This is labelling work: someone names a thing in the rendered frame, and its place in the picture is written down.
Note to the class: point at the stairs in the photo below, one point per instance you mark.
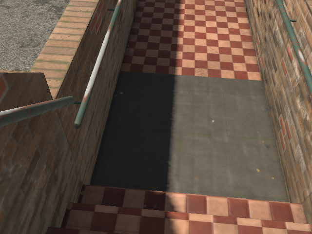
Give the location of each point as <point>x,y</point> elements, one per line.
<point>119,210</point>

